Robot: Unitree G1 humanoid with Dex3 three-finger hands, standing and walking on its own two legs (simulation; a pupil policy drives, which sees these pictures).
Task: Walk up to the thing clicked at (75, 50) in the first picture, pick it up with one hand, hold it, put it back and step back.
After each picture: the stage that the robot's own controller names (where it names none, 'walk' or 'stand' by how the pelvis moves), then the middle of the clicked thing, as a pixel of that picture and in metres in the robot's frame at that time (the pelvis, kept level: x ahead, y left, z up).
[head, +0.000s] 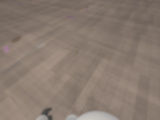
stand; (75, 52) +1.42 +0.37 -0.72
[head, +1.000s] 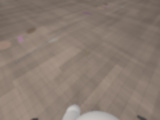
walk; (87, 52) +1.33 +0.14 -0.69
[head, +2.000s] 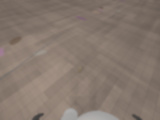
walk; (80, 69) +0.87 +0.16 -0.70
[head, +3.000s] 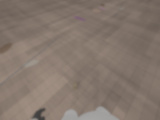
walk; (75, 86) +0.52 +0.18 -0.71
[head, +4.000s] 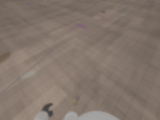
stand; (74, 102) +0.34 +0.17 -0.70
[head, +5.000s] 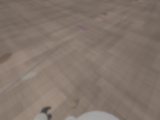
stand; (73, 105) +0.31 +0.17 -0.72
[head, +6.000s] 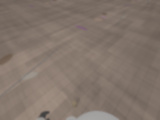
stand; (74, 104) +0.33 +0.18 -0.72
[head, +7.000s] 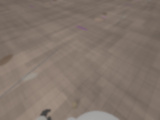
stand; (74, 105) +0.31 +0.18 -0.73
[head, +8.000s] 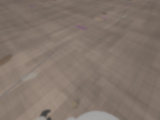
stand; (74, 105) +0.31 +0.17 -0.73
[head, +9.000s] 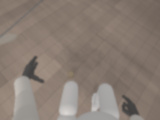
go down; (70, 74) +0.39 +0.15 -0.45
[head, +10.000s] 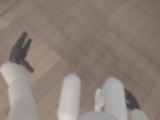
go down; (71, 67) +0.42 +0.16 -0.33
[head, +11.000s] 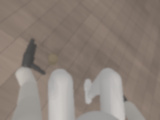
close in; (53, 59) +0.42 +0.19 -0.24
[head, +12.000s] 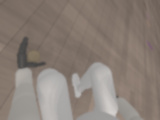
close; (33, 57) +0.42 +0.21 -0.24
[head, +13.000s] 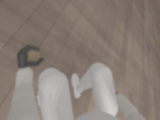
lift; (33, 57) +0.41 +0.21 -0.23
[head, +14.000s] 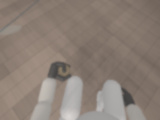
lift; (64, 72) +0.32 +0.19 -0.06
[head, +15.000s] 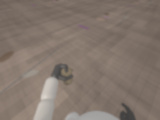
hold; (67, 76) +0.32 +0.17 +0.04
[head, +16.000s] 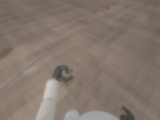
hold; (67, 77) +0.32 +0.17 +0.01
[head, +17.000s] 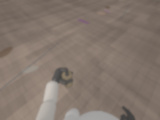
crouch; (67, 79) +0.31 +0.17 -0.01
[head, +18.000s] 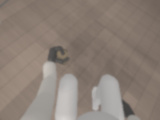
lower; (62, 57) +0.44 +0.17 -0.10
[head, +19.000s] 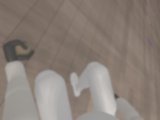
lower; (23, 52) +0.45 +0.24 -0.24
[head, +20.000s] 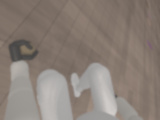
lower; (27, 51) +0.44 +0.24 -0.24
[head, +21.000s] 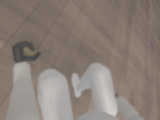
lower; (29, 52) +0.44 +0.23 -0.24
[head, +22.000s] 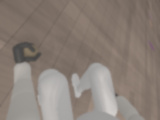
lower; (30, 53) +0.43 +0.23 -0.24
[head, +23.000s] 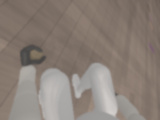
loosen; (35, 56) +0.42 +0.20 -0.24
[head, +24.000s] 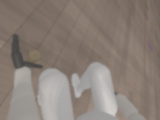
withdraw; (34, 57) +0.41 +0.20 -0.24
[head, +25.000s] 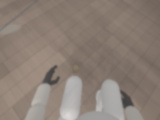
walk; (75, 69) +0.43 +0.14 -0.38
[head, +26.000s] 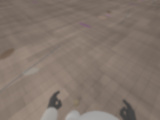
stand; (76, 102) +0.34 +0.13 -0.66
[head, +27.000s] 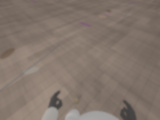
stand; (75, 101) +0.35 +0.14 -0.66
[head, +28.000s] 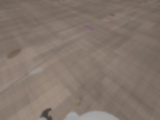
stand; (77, 102) +0.36 +0.13 -0.70
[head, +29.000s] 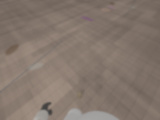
walk; (79, 95) +0.38 +0.12 -0.71
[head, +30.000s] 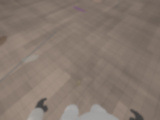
walk; (78, 82) +0.49 +0.11 -0.71
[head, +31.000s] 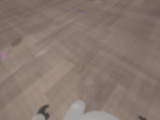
walk; (80, 69) +0.77 +0.22 -0.70
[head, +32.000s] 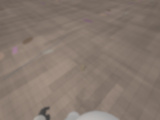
stand; (82, 67) +0.97 +0.15 -0.70
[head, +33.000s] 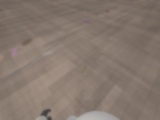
stand; (82, 69) +0.96 +0.15 -0.72
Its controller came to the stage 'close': yes
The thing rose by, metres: 0.73
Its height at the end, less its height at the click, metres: +0.00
